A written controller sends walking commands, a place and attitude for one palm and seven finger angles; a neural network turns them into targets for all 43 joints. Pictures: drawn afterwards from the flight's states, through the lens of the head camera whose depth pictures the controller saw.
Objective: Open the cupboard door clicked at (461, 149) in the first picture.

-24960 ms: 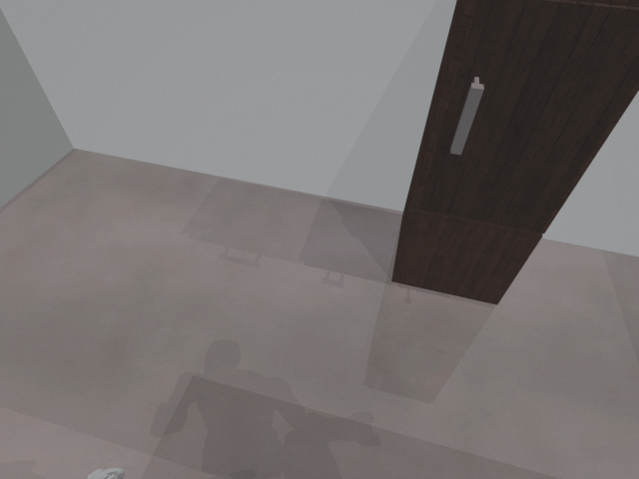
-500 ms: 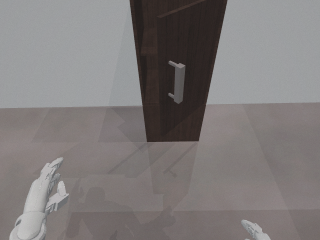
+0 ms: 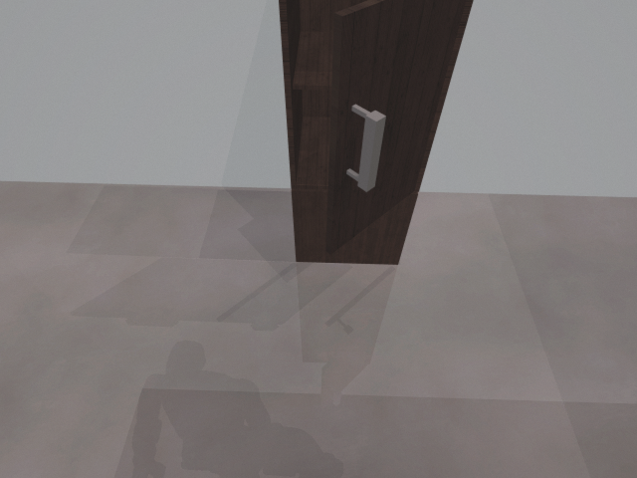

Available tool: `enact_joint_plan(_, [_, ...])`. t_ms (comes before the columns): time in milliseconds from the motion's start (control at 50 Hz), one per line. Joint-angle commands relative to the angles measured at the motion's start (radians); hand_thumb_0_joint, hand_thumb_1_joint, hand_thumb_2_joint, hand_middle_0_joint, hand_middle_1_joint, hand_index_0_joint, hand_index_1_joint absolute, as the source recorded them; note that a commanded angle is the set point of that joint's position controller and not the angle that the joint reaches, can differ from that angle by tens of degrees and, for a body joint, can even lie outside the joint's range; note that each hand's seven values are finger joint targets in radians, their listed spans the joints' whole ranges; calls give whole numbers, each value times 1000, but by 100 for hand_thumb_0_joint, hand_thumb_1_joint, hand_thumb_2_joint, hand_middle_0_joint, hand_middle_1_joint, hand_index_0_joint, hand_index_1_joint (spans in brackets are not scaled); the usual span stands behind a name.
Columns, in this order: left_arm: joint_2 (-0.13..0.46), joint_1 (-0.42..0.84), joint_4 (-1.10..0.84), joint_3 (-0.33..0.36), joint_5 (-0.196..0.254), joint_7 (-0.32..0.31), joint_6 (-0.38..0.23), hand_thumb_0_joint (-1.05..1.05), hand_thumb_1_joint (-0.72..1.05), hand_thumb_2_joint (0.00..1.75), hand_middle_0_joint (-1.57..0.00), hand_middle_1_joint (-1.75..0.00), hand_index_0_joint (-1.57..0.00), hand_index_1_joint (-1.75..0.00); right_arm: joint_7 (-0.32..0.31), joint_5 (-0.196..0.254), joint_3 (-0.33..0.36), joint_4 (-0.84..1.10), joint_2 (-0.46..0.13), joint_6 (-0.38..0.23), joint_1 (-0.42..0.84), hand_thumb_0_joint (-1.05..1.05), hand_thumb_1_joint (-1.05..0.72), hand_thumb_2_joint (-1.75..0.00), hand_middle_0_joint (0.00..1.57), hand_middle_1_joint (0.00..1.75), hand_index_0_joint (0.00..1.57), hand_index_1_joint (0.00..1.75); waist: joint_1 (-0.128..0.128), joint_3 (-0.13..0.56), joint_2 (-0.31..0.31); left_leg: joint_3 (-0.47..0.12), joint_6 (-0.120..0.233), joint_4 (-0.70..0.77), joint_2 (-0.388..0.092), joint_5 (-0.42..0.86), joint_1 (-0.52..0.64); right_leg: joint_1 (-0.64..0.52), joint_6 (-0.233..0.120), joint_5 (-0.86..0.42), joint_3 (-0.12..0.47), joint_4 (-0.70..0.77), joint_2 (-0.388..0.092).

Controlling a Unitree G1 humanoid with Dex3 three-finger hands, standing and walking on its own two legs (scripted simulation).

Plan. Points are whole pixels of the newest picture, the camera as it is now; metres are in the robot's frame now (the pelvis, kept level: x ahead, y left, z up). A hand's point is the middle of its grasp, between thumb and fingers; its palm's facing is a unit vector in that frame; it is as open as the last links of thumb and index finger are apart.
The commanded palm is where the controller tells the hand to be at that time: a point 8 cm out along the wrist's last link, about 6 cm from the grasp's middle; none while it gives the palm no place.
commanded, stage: let the arm hang, fingers relaxed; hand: left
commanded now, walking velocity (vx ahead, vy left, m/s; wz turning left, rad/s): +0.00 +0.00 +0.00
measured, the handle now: (362, 148) +0.71 -0.04 -0.01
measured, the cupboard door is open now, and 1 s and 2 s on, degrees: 45 45 45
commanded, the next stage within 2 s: look to check the result in 0.48 s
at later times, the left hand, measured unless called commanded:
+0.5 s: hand out of the picture +0.09 +0.23 -0.15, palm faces -0.02 -0.95 -0.31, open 7.4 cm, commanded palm none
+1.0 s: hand out of the picture +0.10 +0.23 -0.15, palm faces -0.03 -0.94 -0.33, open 7.4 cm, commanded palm none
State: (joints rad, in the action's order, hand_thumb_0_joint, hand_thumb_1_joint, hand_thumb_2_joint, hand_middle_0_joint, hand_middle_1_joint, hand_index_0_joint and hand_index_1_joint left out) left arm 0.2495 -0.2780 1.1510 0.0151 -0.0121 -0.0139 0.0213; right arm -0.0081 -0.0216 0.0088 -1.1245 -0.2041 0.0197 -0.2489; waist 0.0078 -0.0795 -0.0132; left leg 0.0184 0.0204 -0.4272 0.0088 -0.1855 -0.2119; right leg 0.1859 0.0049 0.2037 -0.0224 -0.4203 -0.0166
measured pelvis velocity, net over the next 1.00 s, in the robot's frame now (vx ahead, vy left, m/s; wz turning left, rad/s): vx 0.03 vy -0.01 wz -0.01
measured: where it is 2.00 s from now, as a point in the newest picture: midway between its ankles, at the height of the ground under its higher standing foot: outside the picture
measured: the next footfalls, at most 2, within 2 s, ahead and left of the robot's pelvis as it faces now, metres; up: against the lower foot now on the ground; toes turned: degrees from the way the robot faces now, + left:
left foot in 2.00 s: +0.11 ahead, +0.10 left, +0.00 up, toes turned -27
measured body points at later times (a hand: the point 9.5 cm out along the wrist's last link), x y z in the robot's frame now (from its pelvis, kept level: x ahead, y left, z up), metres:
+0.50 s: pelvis +0.01 -0.01 +0.00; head +0.02 -0.01 +0.45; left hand +0.09 +0.28 -0.13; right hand +0.07 -0.29 -0.14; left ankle +0.03 +0.11 -0.74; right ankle +0.02 -0.13 -0.74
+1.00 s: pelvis +0.03 -0.01 +0.01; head +0.05 -0.02 +0.46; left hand +0.10 +0.28 -0.13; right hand +0.10 -0.30 -0.14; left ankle +0.03 +0.11 -0.74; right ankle +0.02 -0.13 -0.74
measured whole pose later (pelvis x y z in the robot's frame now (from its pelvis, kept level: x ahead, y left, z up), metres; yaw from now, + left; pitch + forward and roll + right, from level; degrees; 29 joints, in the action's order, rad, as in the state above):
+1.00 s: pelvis +0.03 -0.01 +0.01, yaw +0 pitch -1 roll +0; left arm 0.32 -0.10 1.14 0.00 -0.01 0.00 -0.01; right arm 0.01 -0.02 0.00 -1.13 -0.32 0.00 -0.09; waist 0.00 -0.07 -0.01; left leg 0.02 0.00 -0.31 0.00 -0.16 -0.12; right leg 0.11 -0.01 0.19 -0.02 -0.32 0.00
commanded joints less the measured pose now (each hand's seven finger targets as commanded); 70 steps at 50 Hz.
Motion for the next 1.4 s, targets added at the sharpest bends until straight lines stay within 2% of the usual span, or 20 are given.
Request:
enact_joint_plan(0, [148,37,-49,26,-1,-5,-32,0,90,90,-20,-30,-20,-30,-14,1,37,40,-180,-24,12,0,-90,-90,20,30,20,30,-13,14,9,-128,24,140,-110,-120,-8,41,-52,91,85,97,-78])
enact_joint_plan(140, [185,89,-60,34,-3,-4,-40,0,90,90,-20,-30,-20,-30,-8,-1,41,38,-203,-28,53,0,-90,-90,20,30,20,30,-15,12,16,-115,20,134,-101,-87,8,51,-52,107,103,117,-88])
enact_joint_plan(160, [189,98,-61,34,-3,-4,-41,0,90,90,-20,-30,-20,-30,-8,-2,41,39,-207,-30,64,0,-90,-90,20,30,20,30,-14,10,-4,-114,19,136,-103,-70,12,50,-53,89,107,117,-90])
enact_joint_plan(240, [210,131,-69,38,-4,-2,-47,0,90,90,-20,-30,-20,-30,-5,-1,41,43,-226,-35,89,0,-90,-90,20,30,20,30,-15,36,13,-114,16,138,-106,-26,22,20,-50,56,107,121,-94])
enact_joint_plan(280, [215,144,-71,38,-3,-1,-47,0,90,90,-20,-30,-20,-30,-4,-3,40,42,-237,-37,107,0,-90,-90,20,30,20,30,-13,33,-16,-115,12,145,-108,-18,28,20,-50,44,107,121,-95])
enact_joint_plan(320, [226,153,-76,40,-4,0,-49,0,90,90,-20,-30,-20,-30,-3,-1,40,48,-250,-38,119,0,-90,-90,20,30,20,30,-10,37,4,-114,14,147,-109,-6,31,11,-49,36,107,127,-95])
enact_joint_plan(440, [248,190,-80,37,-1,1,-56,0,90,90,-20,-30,-20,-30,-1,-1,37,47,-273,-42,143,0,-90,-90,20,30,20,30,-15,76,1,-108,8,142,-114,90,69,-28,-47,-53,107,133,-106])
enact_joint_plan(600, [268,209,-78,33,2,0,-58,0,90,90,-20,-30,-20,-30,-1,2,33,42,-297,-41,164,0,-90,-90,20,30,20,30,-16,106,7,-103,2,147,-122,139,104,-62,-44,-118,104,140,-110])
enact_joint_plan(700, [272,210,-72,30,3,-1,-58,0,90,90,-20,-30,-20,-30,-2,3,32,40,-304,-40,172,0,-90,-90,20,30,20,30,-16,108,-1,-103,1,149,-124,152,119,-68,-44,-133,104,148,-113])
enact_joint_plan(720, [274,207,-75,33,2,-1,-59,0,90,90,-20,-30,-20,-30,-2,5,33,44,-305,-40,172,0,-90,-90,20,30,20,30,-15,103,12,-100,1,147,-123,148,119,-65,-44,-129,103,152,-109])
enact_joint_plan(1020, [273,201,-70,33,1,-2,-60,0,90,90,-20,-30,-20,-30,-4,6,33,43,-308,-41,182,0,-90,-90,20,30,20,30,-15,110,8,-94,-1,152,-126,169,144,-76,-42,-165,103,157,-110])
enact_joint_plan(1180, [277,203,-72,34,2,-3,-60,0,90,90,-20,-30,-20,-30,-8,3,34,45,-311,-43,181,0,-90,-90,20,30,20,30,-17,119,13,-84,-3,142,-133,219,165,-83,-46,-244,108,143,-112])
enact_joint_plan(1200, [272,204,-78,37,2,-3,-56,0,90,90,-20,-30,-20,-30,-10,2,37,48,-308,-41,171,0,-90,-90,20,30,20,30,-20,120,13,-72,-5,126,-138,232,174,-74,-48,-274,114,129,-109])
enact_joint_plan(1240, [196,168,-78,30,2,-7,-35,0,90,90,-20,-30,-20,-30,-14,2,25,45,-216,-28,121,0,-90,-90,20,30,20,30,-24,116,3,-31,-19,80,-141,237,165,-52,-40,-327,127,87,-109])
enact_joint_plan(1260, [176,152,-80,30,2,-8,-25,0,90,90,-20,-30,-20,-30,-17,2,24,45,-194,-19,98,0,-90,-90,20,30,20,30,-24,116,16,-18,-23,62,-142,217,155,-41,-38,-328,137,67,-104])
enact_joint_plan(1340, [186,130,-135,52,-3,-3,0,0,90,90,-20,-30,-20,-30,-28,1,52,102,-213,-4,72,0,-90,-90,20,30,20,30,-27,94,17,12,-13,8,-163,168,134,36,-45,-333,167,-21,-77])
enact_joint_plan(1380, [174,125,-171,58,-5,3,9,0,90,90,-20,-30,-20,-30,-32,-2,65,131,-225,-1,68,0,-90,-90,20,30,20,30,-26,87,-24,-2,5,8,-197,159,136,93,-42,-300,161,-88,-46])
